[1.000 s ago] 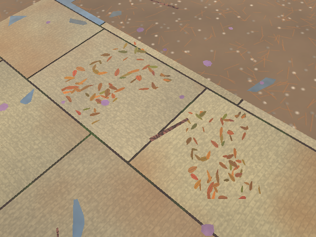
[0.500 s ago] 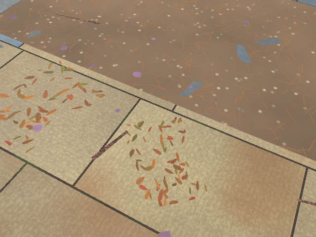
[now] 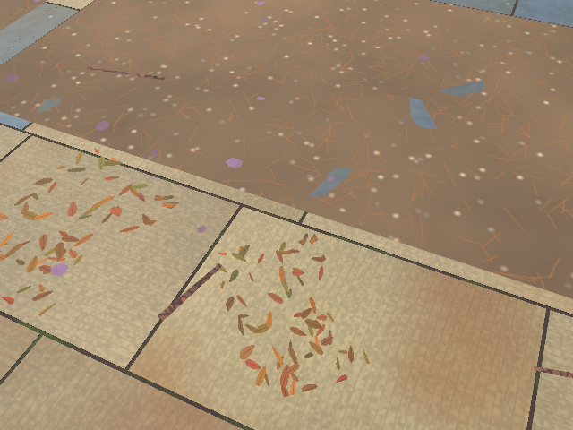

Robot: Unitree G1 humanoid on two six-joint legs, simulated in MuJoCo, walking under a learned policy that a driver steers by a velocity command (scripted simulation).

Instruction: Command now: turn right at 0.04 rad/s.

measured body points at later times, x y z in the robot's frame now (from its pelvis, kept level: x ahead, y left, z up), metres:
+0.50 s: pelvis +0.08 +0.04 +0.01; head +0.09 +0.06 +0.46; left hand +0.19 +0.31 -0.11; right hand +0.08 -0.24 -0.11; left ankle +0.02 +0.12 -0.74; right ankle +0.05 -0.12 -0.66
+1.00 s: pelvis +0.35 -0.02 +0.01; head +0.37 -0.02 +0.45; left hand +0.44 +0.26 -0.11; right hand +0.44 -0.29 -0.12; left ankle +0.32 +0.14 -0.65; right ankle +0.38 -0.10 -0.74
